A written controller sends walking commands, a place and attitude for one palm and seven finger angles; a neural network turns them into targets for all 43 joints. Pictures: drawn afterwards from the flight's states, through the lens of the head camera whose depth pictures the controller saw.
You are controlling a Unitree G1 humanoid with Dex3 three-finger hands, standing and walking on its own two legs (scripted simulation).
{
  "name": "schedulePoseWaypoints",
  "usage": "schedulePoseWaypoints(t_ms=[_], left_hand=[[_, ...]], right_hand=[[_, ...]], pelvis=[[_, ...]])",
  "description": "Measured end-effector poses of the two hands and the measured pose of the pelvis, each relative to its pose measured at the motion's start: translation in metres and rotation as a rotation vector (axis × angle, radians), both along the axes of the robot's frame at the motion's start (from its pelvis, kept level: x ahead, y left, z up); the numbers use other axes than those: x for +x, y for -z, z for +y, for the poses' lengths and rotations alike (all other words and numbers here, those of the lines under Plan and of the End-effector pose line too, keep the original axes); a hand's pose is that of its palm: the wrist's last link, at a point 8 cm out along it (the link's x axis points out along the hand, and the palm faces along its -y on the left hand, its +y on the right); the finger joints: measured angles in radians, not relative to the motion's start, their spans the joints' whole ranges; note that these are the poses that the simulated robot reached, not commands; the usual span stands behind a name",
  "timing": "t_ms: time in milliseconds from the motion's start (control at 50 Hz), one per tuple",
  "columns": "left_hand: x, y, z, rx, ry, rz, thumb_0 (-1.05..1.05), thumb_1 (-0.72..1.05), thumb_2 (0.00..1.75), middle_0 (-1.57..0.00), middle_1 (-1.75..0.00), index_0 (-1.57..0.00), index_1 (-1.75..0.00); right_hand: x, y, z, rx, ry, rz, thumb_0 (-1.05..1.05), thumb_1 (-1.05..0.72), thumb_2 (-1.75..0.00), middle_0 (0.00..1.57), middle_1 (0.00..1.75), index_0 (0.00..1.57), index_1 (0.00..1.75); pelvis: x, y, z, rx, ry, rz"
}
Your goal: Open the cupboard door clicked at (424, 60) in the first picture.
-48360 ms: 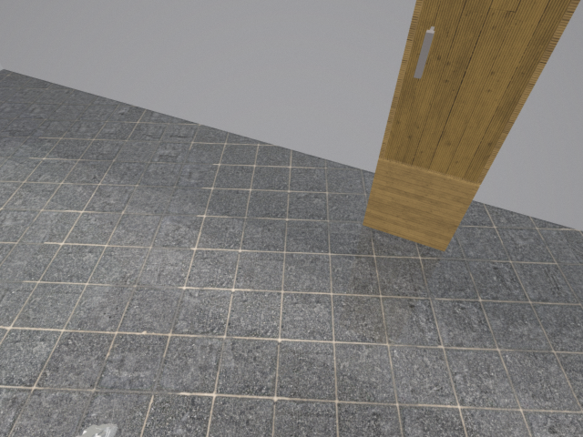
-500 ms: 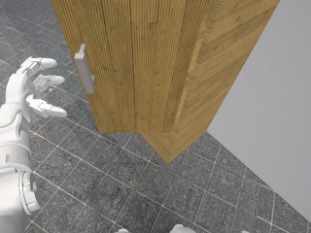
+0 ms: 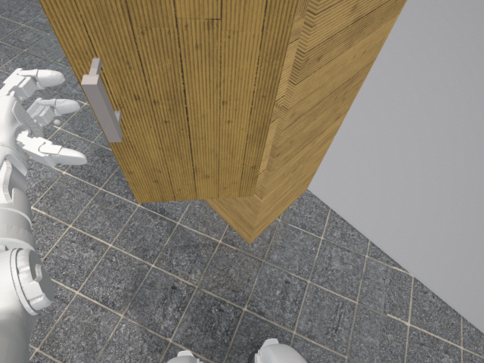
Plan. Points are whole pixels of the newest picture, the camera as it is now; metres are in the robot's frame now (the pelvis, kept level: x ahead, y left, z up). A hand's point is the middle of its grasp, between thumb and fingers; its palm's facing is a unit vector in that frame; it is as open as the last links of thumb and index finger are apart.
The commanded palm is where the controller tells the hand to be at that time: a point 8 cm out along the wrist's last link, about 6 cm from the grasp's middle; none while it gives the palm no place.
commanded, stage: move the hooked fingers beside the handle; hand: left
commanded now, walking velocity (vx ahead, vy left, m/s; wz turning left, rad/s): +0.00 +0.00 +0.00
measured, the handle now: (106, 102) +0.52 +0.20 +0.10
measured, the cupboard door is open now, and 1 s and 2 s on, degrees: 51 51 51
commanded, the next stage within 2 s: slide the fingers in behind the handle in 0.58 s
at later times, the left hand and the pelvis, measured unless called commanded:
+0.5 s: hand (52, 128) +0.45 +0.26 +0.12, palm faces +0.04 -1.00 +0.00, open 14.0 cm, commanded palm +0.43 +0.31 +0.10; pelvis +0.00 +0.00 +0.00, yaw +1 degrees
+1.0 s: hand (75, 121) +0.47 +0.24 +0.11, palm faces +0.01 -1.00 +0.00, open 14.0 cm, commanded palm +0.44 +0.28 +0.10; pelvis +0.00 +0.00 +0.00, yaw +0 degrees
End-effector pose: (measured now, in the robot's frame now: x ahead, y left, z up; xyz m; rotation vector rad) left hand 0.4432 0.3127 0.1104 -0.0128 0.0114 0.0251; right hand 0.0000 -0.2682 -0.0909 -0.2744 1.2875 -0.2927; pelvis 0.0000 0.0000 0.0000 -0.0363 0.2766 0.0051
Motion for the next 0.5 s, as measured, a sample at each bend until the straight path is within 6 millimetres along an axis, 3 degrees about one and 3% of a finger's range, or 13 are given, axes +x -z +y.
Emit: schedulePoseWaypoints(t_ms=[360,500], left_hand=[[-0.016,-0.002,-0.004,0.005,-0.014,-0.007,-0.01,-0.5,0.3,-0.3,-1.2,-0.3,-1.2],[-0.018,-0.006,0.0,0.017,-0.015,-0.028,-0.01,-0.5,0.3,-0.3,-1.2,-0.3,-1.2]], right_hand=[[0.05,0.001,0.004,0.023,-0.066,-0.122,0.01,-0.9,-0.9,0.2,0.3,0.2,0.3],[0.052,0.001,0.001,0.011,-0.077,-0.131,0.01,-0.9,-0.9,0.2,0.3,0.2,0.3]], pelvis=[[0.002,-0.001,-0.001,0.0,-0.017,-0.026],[-0.001,0.0,-0.003,-0.001,-0.022,-0.026]])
